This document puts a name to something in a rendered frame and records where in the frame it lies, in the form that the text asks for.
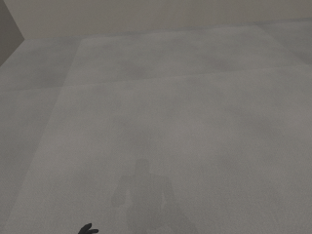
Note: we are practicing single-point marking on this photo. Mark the left robot hand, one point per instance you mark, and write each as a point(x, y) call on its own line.
point(85, 229)

